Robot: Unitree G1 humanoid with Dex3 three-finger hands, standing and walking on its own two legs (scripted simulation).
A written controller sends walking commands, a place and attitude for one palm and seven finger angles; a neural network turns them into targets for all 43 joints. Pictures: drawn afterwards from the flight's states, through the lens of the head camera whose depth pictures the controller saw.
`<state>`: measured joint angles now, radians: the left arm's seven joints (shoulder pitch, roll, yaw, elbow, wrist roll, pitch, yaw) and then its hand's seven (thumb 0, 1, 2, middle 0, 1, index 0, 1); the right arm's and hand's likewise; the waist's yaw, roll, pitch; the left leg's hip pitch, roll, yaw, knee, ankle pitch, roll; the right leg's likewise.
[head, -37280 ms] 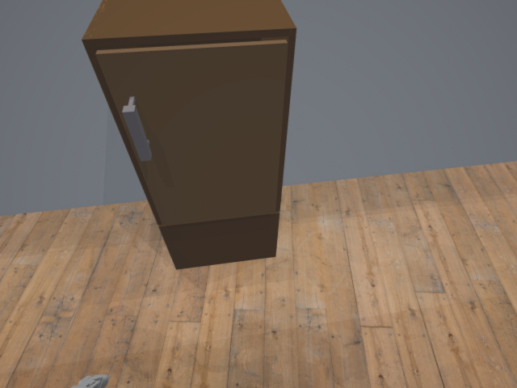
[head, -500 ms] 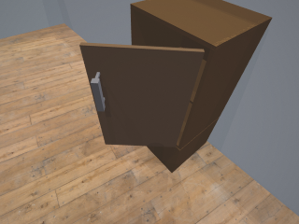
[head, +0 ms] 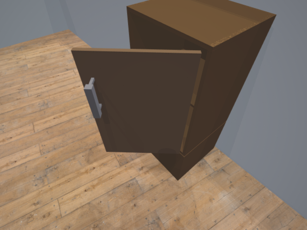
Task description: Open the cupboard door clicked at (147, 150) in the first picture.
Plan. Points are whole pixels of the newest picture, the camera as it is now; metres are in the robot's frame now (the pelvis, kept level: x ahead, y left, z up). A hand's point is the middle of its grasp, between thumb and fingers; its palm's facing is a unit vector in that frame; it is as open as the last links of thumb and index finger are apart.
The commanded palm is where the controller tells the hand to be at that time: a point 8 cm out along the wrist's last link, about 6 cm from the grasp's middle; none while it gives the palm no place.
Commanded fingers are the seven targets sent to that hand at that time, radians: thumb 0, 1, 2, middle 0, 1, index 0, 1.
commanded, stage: come to a stop and stand still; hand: left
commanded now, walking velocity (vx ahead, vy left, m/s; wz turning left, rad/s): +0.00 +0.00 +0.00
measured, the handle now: (95, 98) +0.54 +0.24 +0.02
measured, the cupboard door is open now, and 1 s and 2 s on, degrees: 48 48 48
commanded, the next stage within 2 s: look again from close up in 0.34 s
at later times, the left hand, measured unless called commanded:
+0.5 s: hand out of the picture +0.00 +0.16 -0.18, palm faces +0.00 -0.98 -0.19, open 7.4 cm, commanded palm none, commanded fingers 0.00 0.90 0.90 -0.20 -0.30 -0.20 -0.30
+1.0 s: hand out of the picture +0.01 +0.19 -0.17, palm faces -0.02 -0.97 -0.23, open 7.4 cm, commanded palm none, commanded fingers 0.00 0.90 0.90 -0.20 -0.30 -0.20 -0.30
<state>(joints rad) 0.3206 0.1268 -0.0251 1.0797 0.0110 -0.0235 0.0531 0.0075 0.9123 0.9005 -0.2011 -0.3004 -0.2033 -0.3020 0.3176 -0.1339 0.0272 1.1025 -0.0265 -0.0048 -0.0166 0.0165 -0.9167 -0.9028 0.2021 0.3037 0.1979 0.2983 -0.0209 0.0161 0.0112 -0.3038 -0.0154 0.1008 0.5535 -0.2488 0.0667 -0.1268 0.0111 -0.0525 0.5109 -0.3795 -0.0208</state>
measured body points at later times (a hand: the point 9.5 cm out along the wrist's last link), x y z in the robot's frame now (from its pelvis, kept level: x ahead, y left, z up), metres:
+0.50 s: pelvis +0.01 -0.01 +0.01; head +0.01 +0.00 +0.46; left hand +0.00 +0.21 -0.16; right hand +0.05 -0.24 -0.14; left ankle +0.03 +0.08 -0.73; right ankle -0.07 -0.10 -0.73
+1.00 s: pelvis +0.00 +0.00 +0.01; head +0.01 +0.01 +0.46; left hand +0.01 +0.24 -0.15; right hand +0.03 -0.25 -0.14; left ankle +0.03 +0.08 -0.73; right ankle -0.07 -0.10 -0.73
